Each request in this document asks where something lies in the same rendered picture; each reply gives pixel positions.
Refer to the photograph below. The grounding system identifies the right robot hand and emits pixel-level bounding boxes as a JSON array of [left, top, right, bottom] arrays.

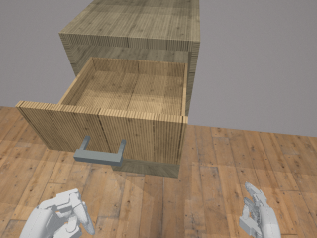
[[239, 182, 281, 238]]

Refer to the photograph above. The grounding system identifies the left robot hand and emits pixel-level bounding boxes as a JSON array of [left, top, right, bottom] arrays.
[[19, 188, 95, 238]]

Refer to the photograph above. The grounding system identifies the cabinet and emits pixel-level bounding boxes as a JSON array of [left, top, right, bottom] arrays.
[[58, 0, 201, 179]]

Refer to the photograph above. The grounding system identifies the drawer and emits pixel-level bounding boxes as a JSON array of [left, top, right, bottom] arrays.
[[15, 57, 188, 165]]

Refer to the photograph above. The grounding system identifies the handle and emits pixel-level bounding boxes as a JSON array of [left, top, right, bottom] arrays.
[[73, 135, 127, 167]]

